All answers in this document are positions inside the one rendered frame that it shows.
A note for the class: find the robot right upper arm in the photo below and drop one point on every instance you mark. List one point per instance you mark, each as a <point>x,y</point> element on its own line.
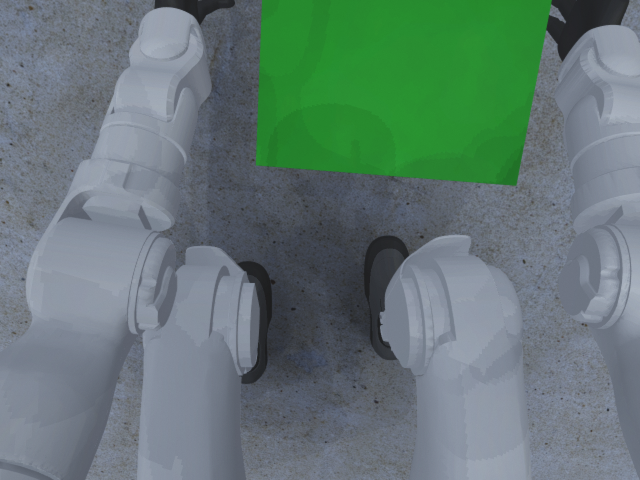
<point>600,285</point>

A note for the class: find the robot left upper arm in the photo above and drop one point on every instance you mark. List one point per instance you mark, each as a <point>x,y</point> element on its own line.
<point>94,287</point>

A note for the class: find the robot left hand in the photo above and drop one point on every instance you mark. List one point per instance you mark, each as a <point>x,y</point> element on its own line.
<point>199,9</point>

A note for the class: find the carton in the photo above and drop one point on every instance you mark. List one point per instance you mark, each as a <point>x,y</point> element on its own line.
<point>432,89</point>

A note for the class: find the robot right forearm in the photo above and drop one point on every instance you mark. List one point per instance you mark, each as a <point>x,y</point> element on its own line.
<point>599,96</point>

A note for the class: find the robot left thigh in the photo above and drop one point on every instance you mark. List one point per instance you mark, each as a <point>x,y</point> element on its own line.
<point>190,405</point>

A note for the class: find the robot right hand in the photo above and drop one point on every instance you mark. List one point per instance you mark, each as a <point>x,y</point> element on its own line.
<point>582,16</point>

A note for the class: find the robot left forearm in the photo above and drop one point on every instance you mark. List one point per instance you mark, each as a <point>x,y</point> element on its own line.
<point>134,172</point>

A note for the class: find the robot right shin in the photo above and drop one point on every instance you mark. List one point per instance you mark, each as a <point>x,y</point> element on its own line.
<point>454,245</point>

